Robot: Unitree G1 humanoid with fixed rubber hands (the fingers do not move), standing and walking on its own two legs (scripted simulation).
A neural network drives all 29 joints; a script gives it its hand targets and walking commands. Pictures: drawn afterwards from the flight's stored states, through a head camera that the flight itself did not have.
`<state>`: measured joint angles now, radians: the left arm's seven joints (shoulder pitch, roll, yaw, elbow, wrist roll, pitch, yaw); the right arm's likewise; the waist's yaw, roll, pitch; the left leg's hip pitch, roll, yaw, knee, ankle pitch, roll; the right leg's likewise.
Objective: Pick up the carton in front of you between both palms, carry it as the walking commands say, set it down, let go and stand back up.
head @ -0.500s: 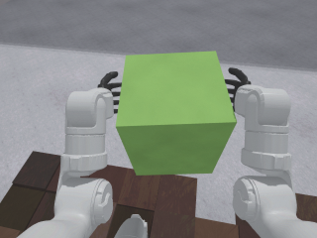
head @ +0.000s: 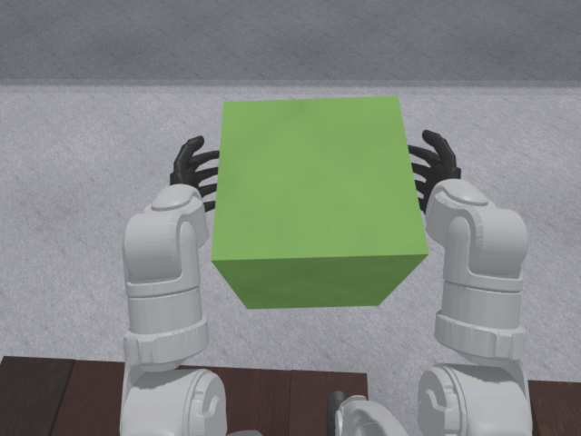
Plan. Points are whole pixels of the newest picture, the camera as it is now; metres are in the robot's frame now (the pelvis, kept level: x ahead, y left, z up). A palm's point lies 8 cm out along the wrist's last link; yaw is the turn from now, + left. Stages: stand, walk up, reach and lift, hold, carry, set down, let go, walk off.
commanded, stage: carry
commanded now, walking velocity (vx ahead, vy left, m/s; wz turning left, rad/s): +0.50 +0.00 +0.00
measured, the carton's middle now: (311, 217) +0.39 -0.02 +0.02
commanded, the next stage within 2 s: none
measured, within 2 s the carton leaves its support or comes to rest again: neither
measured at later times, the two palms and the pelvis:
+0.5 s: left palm (154, 61) +0.69 +0.23 +0.07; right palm (328, 49) +0.68 -0.07 +0.07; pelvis +0.32 +0.07 -0.03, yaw +2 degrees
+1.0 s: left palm out of the picture +0.97 +0.25 +0.06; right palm out of the picture +1.01 -0.05 +0.07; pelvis +0.63 +0.06 -0.03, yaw +4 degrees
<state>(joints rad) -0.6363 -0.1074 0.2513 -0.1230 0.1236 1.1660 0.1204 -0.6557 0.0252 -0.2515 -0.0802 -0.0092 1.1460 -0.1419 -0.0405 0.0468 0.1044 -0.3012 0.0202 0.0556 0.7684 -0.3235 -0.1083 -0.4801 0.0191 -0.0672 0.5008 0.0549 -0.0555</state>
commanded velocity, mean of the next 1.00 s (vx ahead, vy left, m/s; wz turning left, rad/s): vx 0.50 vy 0.00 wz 0.00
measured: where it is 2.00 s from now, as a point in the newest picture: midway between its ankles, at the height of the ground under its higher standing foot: (266, 145)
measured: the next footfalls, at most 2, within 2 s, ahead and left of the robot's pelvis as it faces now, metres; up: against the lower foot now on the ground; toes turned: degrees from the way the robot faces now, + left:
left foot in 0.32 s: +0.37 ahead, +0.12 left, -0.03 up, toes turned +5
right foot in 0.80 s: +0.71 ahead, +0.02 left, -0.04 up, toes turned -2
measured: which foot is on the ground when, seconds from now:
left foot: up 0.00-0.30, down 0.32-0.80, up 0.82-1.00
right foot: down 0.00-0.32, up 0.34-0.78, down 0.80-1.00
